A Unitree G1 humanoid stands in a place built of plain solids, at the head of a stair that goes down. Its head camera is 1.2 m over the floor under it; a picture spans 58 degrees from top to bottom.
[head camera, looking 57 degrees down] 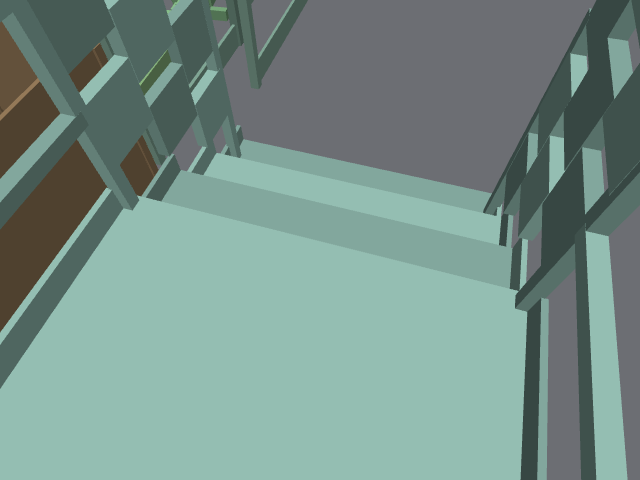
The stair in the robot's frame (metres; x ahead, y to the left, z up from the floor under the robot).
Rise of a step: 0.17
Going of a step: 0.28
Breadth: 1.40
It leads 17 degrees to the right of straight ahead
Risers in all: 4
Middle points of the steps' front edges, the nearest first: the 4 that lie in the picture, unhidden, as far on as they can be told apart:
0.78 0.01 0.00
1.05 -0.07 -0.17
1.32 -0.15 -0.34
1.58 -0.23 -0.51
